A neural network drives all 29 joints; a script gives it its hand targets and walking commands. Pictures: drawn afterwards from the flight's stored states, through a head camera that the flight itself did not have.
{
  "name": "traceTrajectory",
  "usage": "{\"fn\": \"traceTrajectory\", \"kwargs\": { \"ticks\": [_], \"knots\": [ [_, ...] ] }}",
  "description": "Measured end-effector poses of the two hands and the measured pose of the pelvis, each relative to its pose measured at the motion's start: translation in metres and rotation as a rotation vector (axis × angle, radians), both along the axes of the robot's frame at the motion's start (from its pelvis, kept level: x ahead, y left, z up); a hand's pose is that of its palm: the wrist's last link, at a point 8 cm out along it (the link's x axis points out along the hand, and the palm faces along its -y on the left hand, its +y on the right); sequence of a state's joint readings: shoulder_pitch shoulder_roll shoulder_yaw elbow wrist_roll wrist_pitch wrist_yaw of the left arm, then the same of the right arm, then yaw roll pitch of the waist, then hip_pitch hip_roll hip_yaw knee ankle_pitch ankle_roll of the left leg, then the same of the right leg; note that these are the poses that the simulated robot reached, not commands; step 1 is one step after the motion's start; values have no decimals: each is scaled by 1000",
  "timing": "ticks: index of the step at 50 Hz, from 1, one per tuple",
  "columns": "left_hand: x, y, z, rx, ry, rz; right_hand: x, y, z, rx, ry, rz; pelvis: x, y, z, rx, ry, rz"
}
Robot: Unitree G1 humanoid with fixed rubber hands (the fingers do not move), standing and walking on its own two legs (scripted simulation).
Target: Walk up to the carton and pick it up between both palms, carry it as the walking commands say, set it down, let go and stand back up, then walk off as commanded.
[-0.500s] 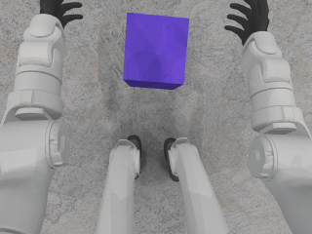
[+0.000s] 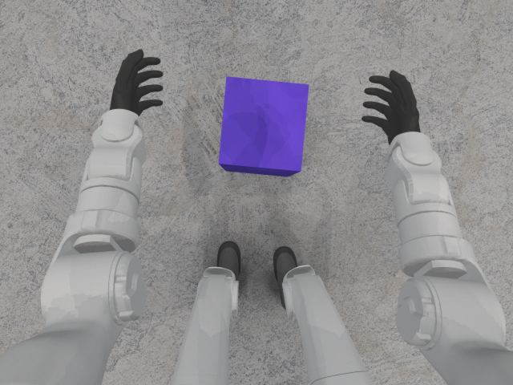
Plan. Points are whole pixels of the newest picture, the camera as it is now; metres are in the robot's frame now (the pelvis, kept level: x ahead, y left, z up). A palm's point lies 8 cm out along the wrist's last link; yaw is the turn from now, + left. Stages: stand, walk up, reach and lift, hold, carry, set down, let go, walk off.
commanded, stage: let go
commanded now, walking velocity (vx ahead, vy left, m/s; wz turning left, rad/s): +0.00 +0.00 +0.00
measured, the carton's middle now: (261, 134) +0.52 -0.03 -0.56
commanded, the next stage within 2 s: stand in 1.16 s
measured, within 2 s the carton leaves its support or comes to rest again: neither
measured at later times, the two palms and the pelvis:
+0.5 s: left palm (62, 258) +0.30 +0.21 -0.01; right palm (486, 254) +0.28 -0.23 -0.01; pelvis +0.05 -0.01 +0.08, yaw +1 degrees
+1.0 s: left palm (17, 347) +0.23 +0.23 +0.03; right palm (507, 311) +0.23 -0.22 +0.02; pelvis +0.07 +0.00 +0.09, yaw +0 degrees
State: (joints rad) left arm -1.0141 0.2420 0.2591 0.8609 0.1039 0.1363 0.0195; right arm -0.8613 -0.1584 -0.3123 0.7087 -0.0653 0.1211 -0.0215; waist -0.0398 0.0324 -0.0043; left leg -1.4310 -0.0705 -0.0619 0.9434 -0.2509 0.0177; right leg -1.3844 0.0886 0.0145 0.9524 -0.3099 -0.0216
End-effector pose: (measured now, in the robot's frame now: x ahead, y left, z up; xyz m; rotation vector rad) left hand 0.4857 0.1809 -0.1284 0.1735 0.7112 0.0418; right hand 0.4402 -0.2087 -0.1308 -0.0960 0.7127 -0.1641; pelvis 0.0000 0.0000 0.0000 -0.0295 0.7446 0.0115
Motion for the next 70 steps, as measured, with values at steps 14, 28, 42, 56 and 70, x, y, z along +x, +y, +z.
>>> {"fn": "traceTrajectory", "kwargs": {
  "ticks": [14,28,42,56,70],
  "knots": [
    [-108,20,71,27,41,28,-94,-33,83,-42,86,100,24,-9,47,20,-239,-3],
    [-196,33,126,20,67,26,-172,-21,132,-12,89,108,61,-9,82,30,-545,-5],
    [-249,46,151,15,87,46,-203,-27,159,-26,85,116,81,-2,95,35,-737,-4],
    [-257,52,155,23,95,39,-215,-29,154,-56,136,107,68,-1,91,33,-844,-13],
    [-273,99,148,210,137,100,-219,-82,143,-201,161,56,83,-8,88,37,-757,-9]
  ]
}}
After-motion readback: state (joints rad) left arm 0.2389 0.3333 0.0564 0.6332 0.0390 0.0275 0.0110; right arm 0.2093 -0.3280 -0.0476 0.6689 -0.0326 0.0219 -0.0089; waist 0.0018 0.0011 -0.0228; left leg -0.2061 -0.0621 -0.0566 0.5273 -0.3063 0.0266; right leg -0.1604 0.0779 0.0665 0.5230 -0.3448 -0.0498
